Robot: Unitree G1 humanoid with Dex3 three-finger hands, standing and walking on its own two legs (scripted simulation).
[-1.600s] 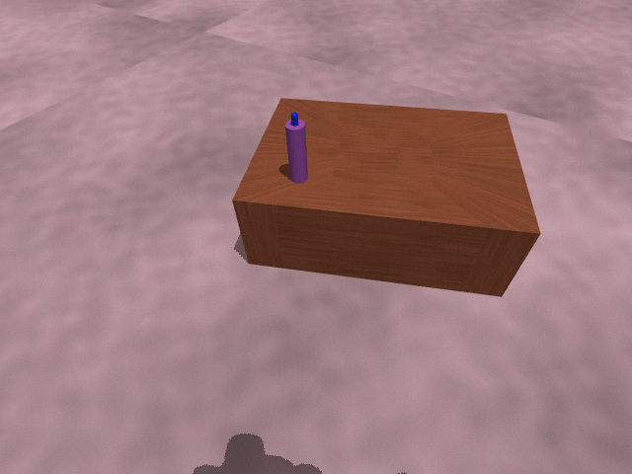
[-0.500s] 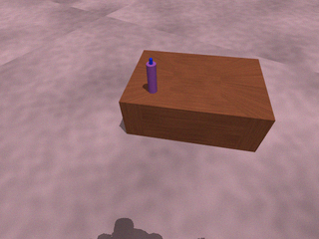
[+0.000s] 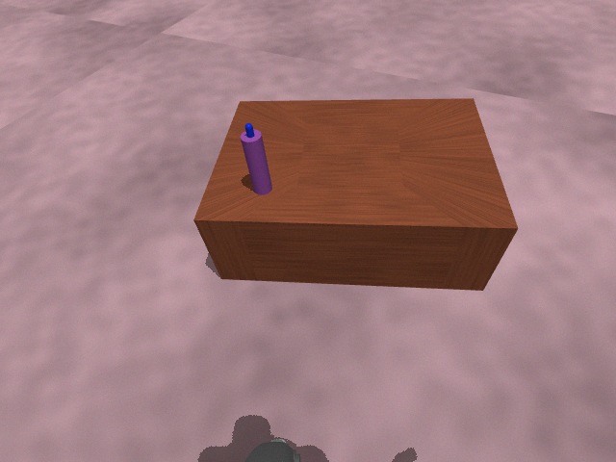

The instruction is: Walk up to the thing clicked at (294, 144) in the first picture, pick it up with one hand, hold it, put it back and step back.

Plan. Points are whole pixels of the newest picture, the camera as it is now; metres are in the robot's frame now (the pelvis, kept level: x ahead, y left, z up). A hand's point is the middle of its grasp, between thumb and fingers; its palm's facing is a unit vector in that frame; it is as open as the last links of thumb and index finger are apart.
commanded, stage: walk up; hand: left
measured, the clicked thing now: (256, 158) +1.00 +0.26 -0.28
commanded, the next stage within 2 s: none
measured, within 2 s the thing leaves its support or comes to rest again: neither
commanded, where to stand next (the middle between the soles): +0.52 +0.09 m, yaw -5 degrees
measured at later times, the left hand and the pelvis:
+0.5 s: hand (146, 369) +0.28 +0.32 -0.13, palm faces -0.14 -0.90 -0.41, open 7.4 cm; pelvis +0.19 +0.05 -0.01, yaw -4 degrees
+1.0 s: hand (139, 312) +0.40 +0.39 -0.17, palm faces -0.10 -0.90 -0.42, open 7.4 cm; pelvis +0.36 +0.10 -0.03, yaw -4 degrees
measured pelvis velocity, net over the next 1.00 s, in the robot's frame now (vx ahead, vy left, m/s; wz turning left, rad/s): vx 0.36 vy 0.10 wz -0.07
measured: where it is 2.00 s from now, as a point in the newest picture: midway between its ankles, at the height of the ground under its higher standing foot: (310, 380)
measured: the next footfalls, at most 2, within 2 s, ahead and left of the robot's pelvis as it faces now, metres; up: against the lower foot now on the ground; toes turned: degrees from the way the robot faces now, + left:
left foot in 0.16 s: +0.22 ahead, +0.16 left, +0.00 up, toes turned +3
right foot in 0.54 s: +0.33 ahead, -0.09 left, +0.00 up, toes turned -8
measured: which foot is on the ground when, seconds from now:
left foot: up 0.00-0.14, down 0.16-0.56, up 0.58-0.92, down 0.94-1.00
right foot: down 0.00-0.18, up 0.20-0.52, down 0.54-0.96, up 0.98-1.00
